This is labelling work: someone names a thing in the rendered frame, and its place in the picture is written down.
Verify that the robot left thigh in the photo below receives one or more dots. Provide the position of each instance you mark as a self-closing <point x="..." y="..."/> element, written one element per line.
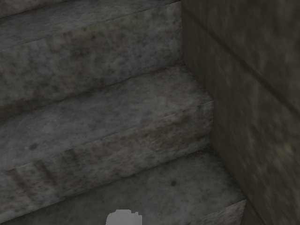
<point x="124" y="217"/>

